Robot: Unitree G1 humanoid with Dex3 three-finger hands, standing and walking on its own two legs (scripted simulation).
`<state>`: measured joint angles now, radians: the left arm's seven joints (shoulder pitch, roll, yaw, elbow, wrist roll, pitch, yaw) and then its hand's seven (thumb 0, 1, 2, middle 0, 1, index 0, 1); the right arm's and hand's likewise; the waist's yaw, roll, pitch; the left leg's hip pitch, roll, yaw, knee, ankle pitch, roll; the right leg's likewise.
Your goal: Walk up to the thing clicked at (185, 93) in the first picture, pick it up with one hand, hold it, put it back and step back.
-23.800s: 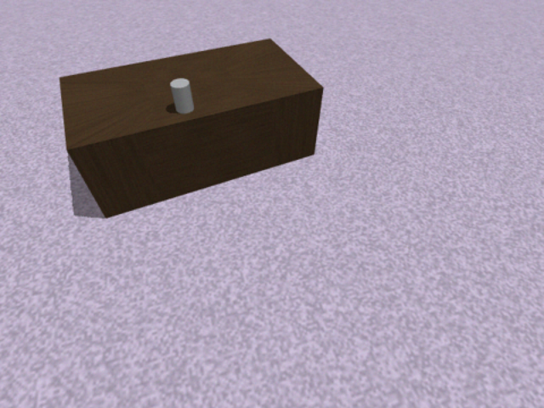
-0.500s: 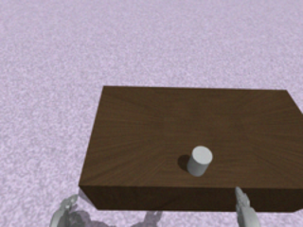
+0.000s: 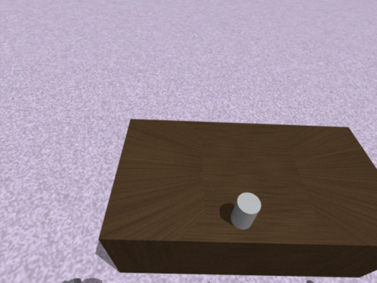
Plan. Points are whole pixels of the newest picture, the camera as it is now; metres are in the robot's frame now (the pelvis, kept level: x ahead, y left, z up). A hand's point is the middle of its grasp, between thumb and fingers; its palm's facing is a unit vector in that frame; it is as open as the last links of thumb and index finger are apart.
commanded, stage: home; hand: right
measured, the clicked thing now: (245, 211) +0.42 -0.20 -0.27
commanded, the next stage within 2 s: stand in 1.38 s
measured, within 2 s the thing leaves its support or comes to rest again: neither
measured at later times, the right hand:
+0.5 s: hand out of the picture +0.04 -0.25 -0.13, palm faces -0.03 +0.93 -0.36, open 17.5 cm
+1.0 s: hand out of the picture +0.05 -0.25 -0.13, palm faces -0.05 +0.93 -0.35, open 17.5 cm
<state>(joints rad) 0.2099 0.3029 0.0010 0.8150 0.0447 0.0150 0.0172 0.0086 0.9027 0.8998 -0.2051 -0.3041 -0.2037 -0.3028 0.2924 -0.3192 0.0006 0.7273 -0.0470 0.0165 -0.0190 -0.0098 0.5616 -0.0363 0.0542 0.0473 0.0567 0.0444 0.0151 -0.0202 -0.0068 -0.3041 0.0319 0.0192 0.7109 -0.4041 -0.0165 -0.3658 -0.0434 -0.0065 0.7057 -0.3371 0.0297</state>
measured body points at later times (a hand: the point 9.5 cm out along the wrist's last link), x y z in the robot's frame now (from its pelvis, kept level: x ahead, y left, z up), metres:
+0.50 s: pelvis -0.01 -0.01 +0.03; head -0.03 +0.01 +0.48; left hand +0.06 +0.28 -0.12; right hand +0.04 -0.30 -0.10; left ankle -0.02 +0.13 -0.72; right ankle +0.02 -0.14 -0.72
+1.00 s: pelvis +0.00 -0.01 +0.03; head -0.01 +0.00 +0.48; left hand +0.05 +0.28 -0.12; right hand +0.05 -0.30 -0.10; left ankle -0.02 +0.13 -0.72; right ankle +0.02 -0.14 -0.72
